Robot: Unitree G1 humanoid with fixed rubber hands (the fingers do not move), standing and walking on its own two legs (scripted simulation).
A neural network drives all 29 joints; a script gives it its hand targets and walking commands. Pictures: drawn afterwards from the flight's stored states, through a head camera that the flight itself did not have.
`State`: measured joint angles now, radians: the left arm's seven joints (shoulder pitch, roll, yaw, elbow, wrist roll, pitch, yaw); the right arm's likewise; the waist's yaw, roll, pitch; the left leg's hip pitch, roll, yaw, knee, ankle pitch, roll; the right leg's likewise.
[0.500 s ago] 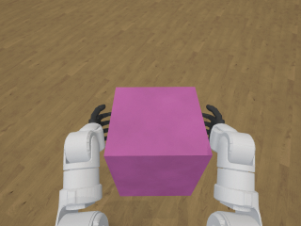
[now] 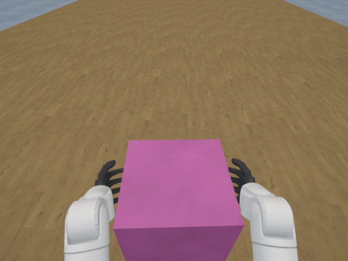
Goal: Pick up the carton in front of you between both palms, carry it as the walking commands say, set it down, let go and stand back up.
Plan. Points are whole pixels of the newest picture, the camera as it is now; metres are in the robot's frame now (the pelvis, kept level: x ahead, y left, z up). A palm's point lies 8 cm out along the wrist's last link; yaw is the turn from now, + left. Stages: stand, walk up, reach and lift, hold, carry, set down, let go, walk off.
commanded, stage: carry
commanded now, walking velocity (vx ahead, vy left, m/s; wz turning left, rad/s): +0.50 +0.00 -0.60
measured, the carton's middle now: (174, 207) +0.27 +0.00 +0.03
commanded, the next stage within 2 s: none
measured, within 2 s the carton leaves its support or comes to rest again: neither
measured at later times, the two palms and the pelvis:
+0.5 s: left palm (157, 108) +0.60 +0.04 +0.08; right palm (247, 118) +0.53 -0.25 +0.08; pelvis +0.31 -0.05 -0.01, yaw -15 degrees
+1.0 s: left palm (209, 76) +0.89 -0.19 +0.06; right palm (277, 92) +0.74 -0.45 +0.06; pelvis +0.59 -0.19 -0.02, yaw -28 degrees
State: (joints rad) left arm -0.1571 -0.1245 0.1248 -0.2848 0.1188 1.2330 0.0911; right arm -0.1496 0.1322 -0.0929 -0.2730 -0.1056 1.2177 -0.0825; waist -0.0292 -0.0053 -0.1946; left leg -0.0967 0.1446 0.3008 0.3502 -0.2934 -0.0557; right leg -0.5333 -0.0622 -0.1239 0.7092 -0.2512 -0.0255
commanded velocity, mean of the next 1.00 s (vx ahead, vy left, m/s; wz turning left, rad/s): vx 0.50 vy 0.00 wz -0.34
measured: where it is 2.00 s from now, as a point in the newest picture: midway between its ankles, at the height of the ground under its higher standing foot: (217, 157)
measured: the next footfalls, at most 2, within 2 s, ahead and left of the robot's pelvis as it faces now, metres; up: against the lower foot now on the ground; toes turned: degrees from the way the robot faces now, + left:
right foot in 0.12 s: +0.23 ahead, -0.12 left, +0.00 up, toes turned -13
left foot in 0.52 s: +0.52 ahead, +0.04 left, +0.00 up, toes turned -7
